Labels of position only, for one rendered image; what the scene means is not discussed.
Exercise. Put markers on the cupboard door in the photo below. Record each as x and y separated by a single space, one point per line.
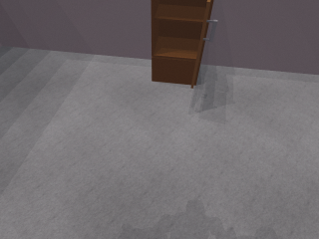
207 7

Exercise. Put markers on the handle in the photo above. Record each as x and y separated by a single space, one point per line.
214 24

